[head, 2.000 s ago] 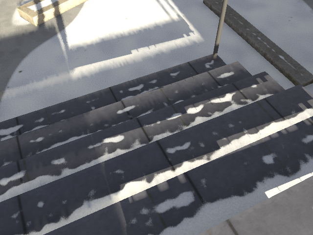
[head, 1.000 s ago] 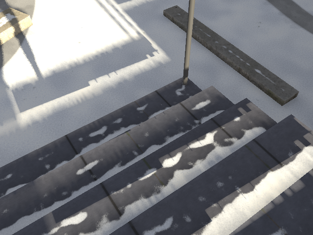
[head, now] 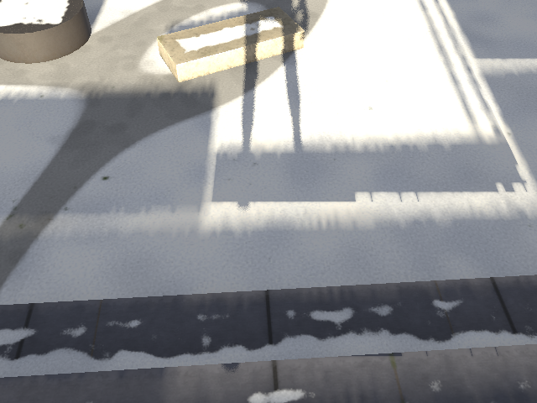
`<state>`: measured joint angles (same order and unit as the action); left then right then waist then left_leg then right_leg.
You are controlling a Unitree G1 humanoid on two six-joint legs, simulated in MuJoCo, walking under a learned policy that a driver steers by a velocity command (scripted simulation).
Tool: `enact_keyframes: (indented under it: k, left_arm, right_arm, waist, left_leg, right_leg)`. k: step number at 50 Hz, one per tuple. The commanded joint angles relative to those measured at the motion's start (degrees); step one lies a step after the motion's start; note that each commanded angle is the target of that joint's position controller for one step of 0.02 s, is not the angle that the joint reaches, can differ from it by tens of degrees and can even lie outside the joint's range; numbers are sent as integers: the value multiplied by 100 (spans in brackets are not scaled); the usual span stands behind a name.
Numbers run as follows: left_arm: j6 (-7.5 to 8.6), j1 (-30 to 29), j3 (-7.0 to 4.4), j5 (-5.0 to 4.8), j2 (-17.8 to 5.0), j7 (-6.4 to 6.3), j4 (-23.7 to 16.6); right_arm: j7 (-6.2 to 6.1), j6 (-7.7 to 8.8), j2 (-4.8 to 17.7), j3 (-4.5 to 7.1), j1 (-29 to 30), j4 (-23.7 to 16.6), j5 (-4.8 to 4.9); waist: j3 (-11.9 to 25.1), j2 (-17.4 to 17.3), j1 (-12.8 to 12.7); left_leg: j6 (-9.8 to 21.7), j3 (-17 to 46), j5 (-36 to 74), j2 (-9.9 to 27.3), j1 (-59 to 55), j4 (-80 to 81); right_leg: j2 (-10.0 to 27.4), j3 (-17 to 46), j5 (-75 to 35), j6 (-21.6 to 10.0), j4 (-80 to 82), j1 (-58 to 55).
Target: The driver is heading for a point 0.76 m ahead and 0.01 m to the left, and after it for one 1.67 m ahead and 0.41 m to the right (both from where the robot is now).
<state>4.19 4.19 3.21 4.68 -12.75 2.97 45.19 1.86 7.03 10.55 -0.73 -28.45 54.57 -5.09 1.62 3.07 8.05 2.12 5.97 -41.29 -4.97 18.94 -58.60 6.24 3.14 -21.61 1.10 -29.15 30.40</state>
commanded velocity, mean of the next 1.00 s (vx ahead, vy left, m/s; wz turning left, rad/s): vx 0.39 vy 0.00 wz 0.26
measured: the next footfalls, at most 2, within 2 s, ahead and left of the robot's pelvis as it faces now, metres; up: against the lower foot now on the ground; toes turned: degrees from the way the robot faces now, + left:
right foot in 0.04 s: +0.18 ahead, -0.15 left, -0.14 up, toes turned -2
left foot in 0.58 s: +0.32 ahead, +0.11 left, -0.14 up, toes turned +16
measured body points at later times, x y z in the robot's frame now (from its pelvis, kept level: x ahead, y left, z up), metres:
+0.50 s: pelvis +0.23 -0.04 -0.08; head +0.24 -0.04 +0.37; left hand +0.05 +0.10 -0.23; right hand +0.44 -0.21 -0.20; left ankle +0.32 +0.12 -0.74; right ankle +0.14 -0.15 -0.81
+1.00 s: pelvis +0.45 +0.00 -0.19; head +0.46 -0.02 +0.25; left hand +0.53 +0.25 -0.32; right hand +0.44 -0.25 -0.35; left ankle +0.30 +0.10 -0.76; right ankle +0.55 -0.04 -0.94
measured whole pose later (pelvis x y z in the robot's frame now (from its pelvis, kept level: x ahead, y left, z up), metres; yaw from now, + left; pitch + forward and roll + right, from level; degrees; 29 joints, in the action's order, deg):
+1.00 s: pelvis +0.45 +0.00 -0.19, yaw +13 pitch -1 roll +4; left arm 2.5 8.4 -1.3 0.3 -10.0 1.6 53.4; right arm -4.3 0.3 11.1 2.7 -26.9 56.0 1.2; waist -1.8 0.8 3.6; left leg 2.8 -1.4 -51.3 -2.4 22.4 -84.6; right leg -0.3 -2.1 -3.1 -3.9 -22.0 16.8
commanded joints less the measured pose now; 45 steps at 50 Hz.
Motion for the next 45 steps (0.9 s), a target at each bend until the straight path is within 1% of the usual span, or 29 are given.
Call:
enact_keyframes:
  k: [1,2,3,4,5,6,7,9,10,11,14,19,22,25,28,29,30,31,32,33,34,35,37,38,39,40,41,42,45]
  left_arm:
    - [-2,724,-299,-133,-772,-55,71]
    - [99,1474,-592,-198,-1360,-118,239]
    - [182,2444,-765,-94,-1644,-76,395]
    - [142,2934,-773,28,-1766,94,328]
    - [29,3250,-705,148,-1700,277,422]
    - [-21,2787,-737,27,-1785,354,580]
    - [82,2489,-490,3,-893,371,565]
    - [153,1774,-240,113,-85,212,427]
    - [234,1863,-271,32,-142,77,642]
    - [367,1670,-176,-3,252,-148,659]
    - [529,2476,-195,212,-63,-315,1092]
    - [368,2541,-237,223,-301,-44,1379]
    - [409,3116,-192,183,-94,-113,1662]
    - [424,3379,-278,150,-303,-177,1768]
    - [386,2679,-578,54,-982,-112,1500]
    - [344,2310,-741,-29,-1303,2,1418]
    - [321,2473,-769,57,-1045,111,1273]
    - [349,2686,-511,98,-18,244,1105]
    - [418,1236,-475,-360,65,317,306]
    - [365,136,-606,-413,-170,201,-130]
    - [268,268,-685,-271,-358,22,-50]
    - [176,681,-660,-105,-146,-51,180]
    - [31,1831,-490,138,312,-18,640]
    - [68,2004,-518,273,246,68,889]
    - [95,1888,-565,187,94,124,872]
    - [176,1740,-530,30,39,119,854]
    - [-108,1364,-548,-595,73,-43,643]
    - [-241,1065,-545,-654,-66,-136,581]
    - [-332,681,-503,-643,-117,-240,535]
  right_arm:
    - [67,-226,1055,136,-325,-256,2]
    - [191,-229,1144,140,-277,-340,-2]
    - [383,-151,704,56,-579,-243,-83]
    - [412,-147,-100,-46,-1875,-94,58]
    - [417,-139,337,24,-1404,-380,329]
    - [293,-155,593,85,-203,-815,359]
    - [130,-166,644,90,514,-742,334]
    - [64,-297,249,-75,108,-597,203]
    - [98,-380,79,-118,120,-642,149]
    - [178,-397,99,-139,13,-602,-13]
    - [334,-241,409,15,1101,-758,129]
    - [398,-352,305,67,1353,-785,-46]
    - [371,-385,345,101,1767,-1001,-45]
    - [312,-363,376,142,2295,-1330,-34]
    - [198,-273,696,373,1796,-1335,111]
    - [115,-176,989,536,1170,-1120,273]
    - [-40,-44,1412,691,260,-764,267]
    - [-118,21,1641,675,-875,-376,134]
    - [-79,165,1392,685,-1812,-103,-14]
    - [-55,228,1208,686,-1058,-29,138]
    - [-8,192,740,535,-148,-183,382]
    - [26,68,411,421,135,-169,437]
    - [42,-72,-23,222,883,-446,244]
    - [-106,-8,-213,82,1237,-731,165]
    - [-160,6,94,130,1220,-709,82]
    - [-204,46,380,205,1497,-881,-55]
    - [-346,-111,896,442,989,-366,819]
    - [-421,-228,879,431,755,-304,867]
    - [-595,-525,545,397,343,-123,516]
  waist:
    - [-764,-358,-606]
    - [-437,-295,-1044]
    - [625,317,-1466]
    - [2451,1533,-974]
    - [2009,958,-1299]
    - [777,811,-1293]
    - [-293,-136,-1147]
    - [-685,-407,-465]
    - [-790,-60,-377]
    - [-838,-141,-361]
    - [-583,-9,-1096]
    - [-364,-198,-722]
    - [-523,-4,-948]
    - [-562,158,-1112]
    - [-222,382,-609]
    - [-28,181,-205]
    - [875,-527,-139]
    - [2002,-1733,5]
    - [1145,-1104,666]
    - [-142,-542,382]
    - [-144,-320,-179]
    - [-56,-318,-517]
    - [-310,-549,-1205]
    - [-262,-477,-1206]
    - [-104,-677,-1178]
    - [-27,-247,-1079]
    - [-53,-545,-1413]
    - [-324,-570,-1147]
    - [-759,-535,-806]
  left_leg:
    - [859,1682,596,801,1630,425]
    - [572,1606,976,616,1700,-465]
    - [40,1037,1575,154,2600,-2436]
    - [-131,302,-604,-194,3670,-5222]
    - [-251,357,-419,-310,5119,-6787]
    - [-305,258,523,112,6495,-6861]
    - [-81,121,1742,564,6318,-6171]
    - [24,418,2791,1358,4331,-4609]
    - [118,164,2376,1278,4071,-4616]
    - [210,317,3745,1430,4289,-3101]
    - [204,6,5153,1209,3888,-541]
    - [277,-150,5436,960,3298,-475]
    - [283,-421,4663,930,3046,-399]
    - [238,-668,3593,831,2902,12]
    - [242,-1431,2591,233,237,771]
    - [321,-1567,2910,55,-926,2077]
    - [992,-928,4914,474,-3221,1890]
    - [2494,1344,7568,2087,-5079,2303]
    - [2530,2446,7519,2648,-4642,3086]
    - [2101,2308,6215,2791,-3289,3117]
    - [1851,1712,6267,2644,-2174,2817]
    - [1695,1073,6696,2426,-1415,2589]
    - [1087,170,5986,1672,699,2815]
    - [771,-315,4543,1228,1296,2719]
    - [723,-440,4130,1066,1722,2606]
    - [457,-830,3001,757,2537,2269]
    - [612,-447,2667,910,2416,2655]
    - [596,-312,2558,1016,2359,2338]
    - [477,-455,2348,999,991,882]
  right_leg:
    - [-165,-466,-195,-64,1066,-2161]
    - [-132,-654,358,-345,857,-3095]
    - [533,-46,-514,-1320,-541,-5003]
    - [1876,1281,-2555,-2441,-1396,-6699]
    - [2314,2587,-1419,-2636,-679,-6357]
    - [2556,3357,2568,-2375,179,-5166]
    - [1764,2281,5053,-1592,764,-3553]
    - [2081,1784,4031,-1678,1259,-1081]
    - [1813,1325,4254,-1559,1394,-674]
    - [1290,985,4309,-1365,1309,-792]
    - [1123,175,3376,-1582,1610,-1152]
    - [1124,-395,1297,-1609,1098,-1679]
    - [1034,-489,1617,-1496,941,-2067]
    - [1140,-393,1091,-1453,550,-2780]
    - [913,-959,-672,-1236,-413,-1788]
    - [737,-1160,-631,-1108,-1439,-1488]
    - [272,-1294,473,-689,-3333,-155]
    - [-677,-973,6363,-163,-5522,1450]
    - [-894,113,6470,-340,-5450,2800]
    - [-508,245,6007,-402,-4823,3358]
    - [-155,124,5606,-333,-4734,2652]
    - [-52,-16,5332,-307,-4472,2106]
    - [-93,-80,3304,-334,-3569,627]
    - [-80,13,1272,-405,-2535,175]
    - [-231,-193,505,-370,-2367,-364]
    - [-230,-143,-924,-305,-1445,-1307]
    - [-884,-725,-493,-189,-1209,-2124]
    - [-799,-530,-328,-142,-1024,-2102]
    - [-532,-351,-799,-80,773,-1704]
Over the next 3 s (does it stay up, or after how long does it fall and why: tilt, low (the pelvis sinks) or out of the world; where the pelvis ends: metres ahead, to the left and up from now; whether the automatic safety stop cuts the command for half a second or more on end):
stays up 0.81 0.01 -0.36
